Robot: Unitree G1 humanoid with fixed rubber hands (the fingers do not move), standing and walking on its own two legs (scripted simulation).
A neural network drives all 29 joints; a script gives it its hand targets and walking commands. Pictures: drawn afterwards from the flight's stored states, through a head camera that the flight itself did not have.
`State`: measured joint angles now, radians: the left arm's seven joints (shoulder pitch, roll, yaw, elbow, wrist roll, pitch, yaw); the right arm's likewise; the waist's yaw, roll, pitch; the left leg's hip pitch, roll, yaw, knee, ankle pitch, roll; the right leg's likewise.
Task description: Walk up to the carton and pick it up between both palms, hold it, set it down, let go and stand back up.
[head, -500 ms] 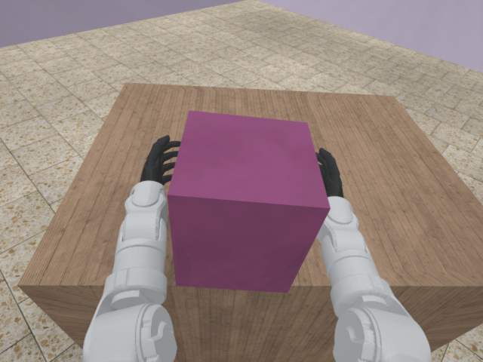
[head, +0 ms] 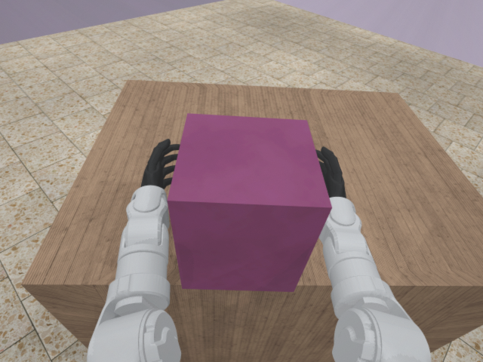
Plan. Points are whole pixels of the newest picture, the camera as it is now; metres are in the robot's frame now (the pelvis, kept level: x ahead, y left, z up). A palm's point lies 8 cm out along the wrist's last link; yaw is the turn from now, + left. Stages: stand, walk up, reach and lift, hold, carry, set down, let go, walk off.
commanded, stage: set down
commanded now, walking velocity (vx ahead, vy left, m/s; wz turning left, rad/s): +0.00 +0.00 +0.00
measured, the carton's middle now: (242, 206) +0.39 +0.01 +0.07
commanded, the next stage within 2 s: none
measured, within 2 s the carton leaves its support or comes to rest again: rests again in 0.68 s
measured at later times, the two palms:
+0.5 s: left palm (155, 187) +0.39 +0.16 +0.10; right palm (330, 197) +0.38 -0.14 +0.10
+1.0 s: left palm (158, 161) +0.42 +0.16 +0.14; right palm (370, 170) +0.41 -0.21 +0.15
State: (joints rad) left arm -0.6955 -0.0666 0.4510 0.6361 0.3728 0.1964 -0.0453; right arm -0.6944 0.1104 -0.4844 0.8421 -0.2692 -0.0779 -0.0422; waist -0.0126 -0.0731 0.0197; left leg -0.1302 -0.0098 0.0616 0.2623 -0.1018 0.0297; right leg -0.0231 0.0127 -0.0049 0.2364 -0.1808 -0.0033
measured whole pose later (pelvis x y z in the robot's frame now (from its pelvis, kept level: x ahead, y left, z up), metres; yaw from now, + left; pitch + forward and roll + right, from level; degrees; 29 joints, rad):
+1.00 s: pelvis +0.00 -0.02 +0.00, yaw -2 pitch +4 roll -1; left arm -0.75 0.23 0.09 0.66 -0.08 0.31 0.09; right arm -0.80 -0.24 0.06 0.81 0.38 0.18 -0.19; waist -0.04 -0.04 -0.07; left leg -0.29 0.05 0.07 0.35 -0.13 0.00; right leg -0.17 0.06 0.00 0.27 -0.18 -0.03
